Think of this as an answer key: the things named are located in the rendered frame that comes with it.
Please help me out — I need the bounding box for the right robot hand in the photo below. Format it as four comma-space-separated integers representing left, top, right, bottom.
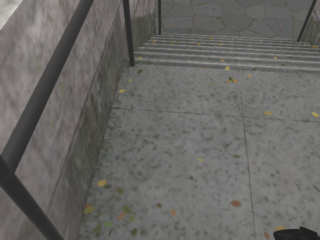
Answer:
273, 226, 320, 240

